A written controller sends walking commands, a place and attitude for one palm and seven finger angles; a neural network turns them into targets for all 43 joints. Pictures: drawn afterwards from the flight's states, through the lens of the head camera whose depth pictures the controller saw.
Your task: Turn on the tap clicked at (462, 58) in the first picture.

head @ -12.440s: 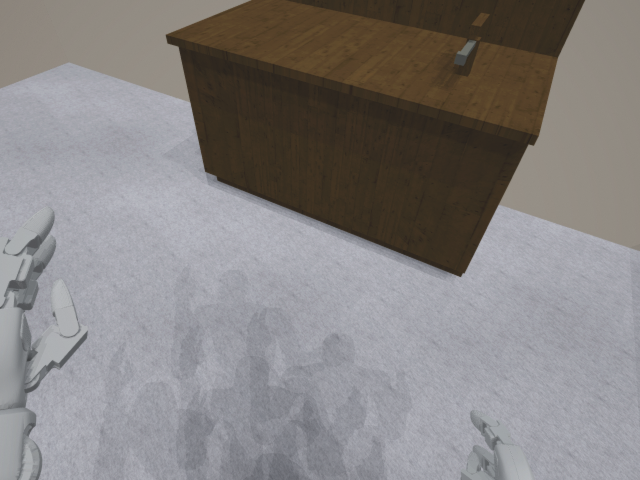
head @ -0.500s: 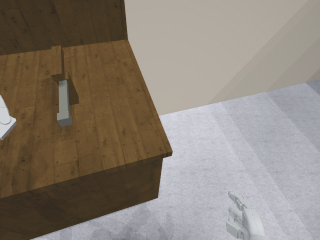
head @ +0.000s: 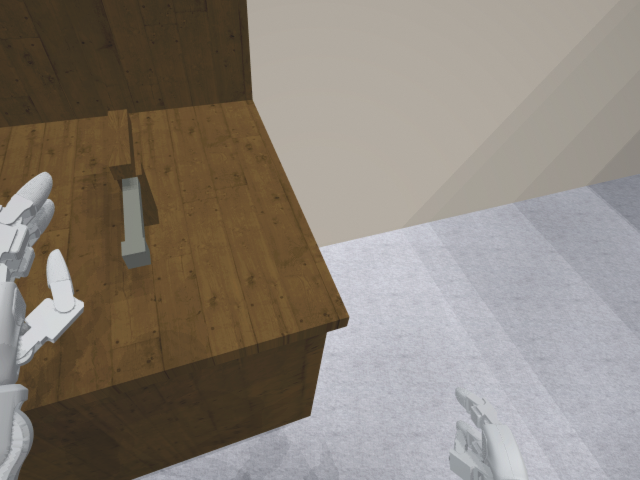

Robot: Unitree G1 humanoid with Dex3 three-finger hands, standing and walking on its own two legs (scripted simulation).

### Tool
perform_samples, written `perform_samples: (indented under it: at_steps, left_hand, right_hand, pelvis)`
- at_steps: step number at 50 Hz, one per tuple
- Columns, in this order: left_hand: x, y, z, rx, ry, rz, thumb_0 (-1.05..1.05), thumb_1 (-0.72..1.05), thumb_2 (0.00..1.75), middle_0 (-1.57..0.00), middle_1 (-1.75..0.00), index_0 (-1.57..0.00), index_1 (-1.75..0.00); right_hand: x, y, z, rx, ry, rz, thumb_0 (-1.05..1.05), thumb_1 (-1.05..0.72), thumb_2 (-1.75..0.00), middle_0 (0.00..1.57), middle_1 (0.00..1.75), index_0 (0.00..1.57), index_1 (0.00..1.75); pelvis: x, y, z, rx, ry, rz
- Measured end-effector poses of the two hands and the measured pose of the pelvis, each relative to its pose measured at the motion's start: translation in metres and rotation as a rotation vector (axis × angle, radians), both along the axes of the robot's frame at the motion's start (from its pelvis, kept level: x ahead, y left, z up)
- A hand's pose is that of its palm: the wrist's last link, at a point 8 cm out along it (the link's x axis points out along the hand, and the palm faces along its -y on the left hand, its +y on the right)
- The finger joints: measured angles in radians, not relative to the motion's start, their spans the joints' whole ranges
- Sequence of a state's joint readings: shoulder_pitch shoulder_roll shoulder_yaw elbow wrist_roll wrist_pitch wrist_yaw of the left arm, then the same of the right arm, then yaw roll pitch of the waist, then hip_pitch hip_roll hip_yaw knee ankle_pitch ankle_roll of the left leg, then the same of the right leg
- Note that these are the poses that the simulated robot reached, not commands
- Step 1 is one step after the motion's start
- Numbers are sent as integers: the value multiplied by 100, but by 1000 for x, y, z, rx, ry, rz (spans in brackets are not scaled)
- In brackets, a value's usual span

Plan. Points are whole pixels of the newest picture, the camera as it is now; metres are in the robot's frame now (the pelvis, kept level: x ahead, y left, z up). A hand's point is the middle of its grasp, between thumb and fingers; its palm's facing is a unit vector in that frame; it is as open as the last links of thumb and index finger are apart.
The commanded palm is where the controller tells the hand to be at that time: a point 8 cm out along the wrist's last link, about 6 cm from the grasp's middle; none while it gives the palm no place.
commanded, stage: come to a stop and stand still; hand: left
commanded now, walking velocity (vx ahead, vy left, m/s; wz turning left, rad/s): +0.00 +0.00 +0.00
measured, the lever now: (136, 253) +0.36 +0.28 +0.06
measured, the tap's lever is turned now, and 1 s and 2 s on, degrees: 0 0 0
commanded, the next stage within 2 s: look again from close up in 0.88 s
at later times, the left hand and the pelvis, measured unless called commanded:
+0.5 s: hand (99, 324) +0.22 +0.24 +0.13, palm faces +0.29 -0.85 -0.43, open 7.4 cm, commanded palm +0.16 +0.27 +0.18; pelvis -0.01 -0.01 +0.00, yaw -1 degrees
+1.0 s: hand (76, 312) +0.22 +0.25 +0.15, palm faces +0.39 -0.86 -0.33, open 7.4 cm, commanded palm +0.16 +0.28 +0.18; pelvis +0.00 +0.00 +0.00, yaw +0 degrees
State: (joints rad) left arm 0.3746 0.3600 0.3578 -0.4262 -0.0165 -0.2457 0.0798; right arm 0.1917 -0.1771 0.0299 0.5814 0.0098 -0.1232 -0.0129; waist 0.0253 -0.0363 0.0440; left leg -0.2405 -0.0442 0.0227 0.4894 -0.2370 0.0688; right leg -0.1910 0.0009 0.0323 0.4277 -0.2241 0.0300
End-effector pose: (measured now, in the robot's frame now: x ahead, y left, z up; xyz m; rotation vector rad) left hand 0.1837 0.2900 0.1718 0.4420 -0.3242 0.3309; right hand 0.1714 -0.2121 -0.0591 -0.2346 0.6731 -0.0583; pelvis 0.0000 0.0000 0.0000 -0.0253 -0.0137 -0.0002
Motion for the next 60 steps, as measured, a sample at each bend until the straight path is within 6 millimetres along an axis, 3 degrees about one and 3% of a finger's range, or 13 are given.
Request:
perform_samples:
  at_steps: [7, 10, 13, 15, 19, 24, 29, 34, 45, 60]
  left_hand:
    - [-3, 2, -3, -17, 29, 17, 2, 89, 90, -21, -30, -21, -31]
    - [6, 25, 28, 163, -75, 63, 2, 89, 90, -22, -30, -22, -31]
    - [12, 40, 47, 140, -163, 115, 2, 89, 90, -22, -30, -22, -31]
    - [12, 27, 44, 105, -142, 86, 2, 90, 90, -21, -30, -21, -31]
    - [6, -11, 11, 60, 25, -43, 1, 90, 90, -20, -30, -20, -31]
    - [0, -13, -20, 26, 153, -50, 1, 89, 90, -21, -30, -21, -31]
    - [0, -3, -6, 19, 58, 18, 2, 89, 90, -22, -30, -22, -31]
    - [1, -8, 8, 16, -28, 9, 2, 89, 90, -21, -30, -21, -31]
    - [1, -1, -11, -39, 63, 23, 1, 89, 90, -21, -30, -21, -31]
    - [-9, 8, -4, -37, 32, 40, 2, 89, 90, -21, -30, -21, -31]
  right_hand:
    - [12, 7, 5, 8, -26, 22, 1, -91, -90, 20, 30, 20, 30]
    - [10, 7, 0, -20, 4, 90, 1, -91, -90, 20, 30, 20, 30]
    - [4, 4, -7, 13, 32, 95, 1, -91, -90, 20, 30, 20, 30]
    - [-1, 1, -9, 49, 25, 60, 1, -91, -90, 20, 30, 20, 30]
    - [-17, -7, -12, 64, 32, -17, 1, -91, -90, 20, 30, 20, 30]
    - [-33, -19, -15, 11, 88, -64, 1, -91, -90, 20, 30, 20, 30]
    - [-32, -26, -14, -27, 101, -45, 1, -91, -90, 20, 30, 20, 30]
    - [-17, -25, -7, -27, 54, -35, 1, -91, -90, 20, 30, 20, 30]
    - [12, -7, 7, -9, -24, -9, 1, -91, -90, 20, 30, 20, 30]
    - [0, 7, 3, -3, 6, 9, 1, -91, -90, 20, 30, 20, 30]
  pelvis:
    - [1, -1, 1, -1, -4, 3]
    - [-8, -7, -2, -3, 6, 27]
    - [-14, -8, -3, 2, 9, 16]
    - [-13, -5, -3, 4, 12, -1]
    - [-9, -1, -1, 9, 11, -25]
    - [-6, -7, -1, 9, 4, -15]
    - [-5, -10, -1, 0, -4, 0]
    - [0, -9, 0, -1, -1, -2]
    - [4, -5, 1, -2, 0, -5]
    - [-3, 3, 2, -1, -12, 5]
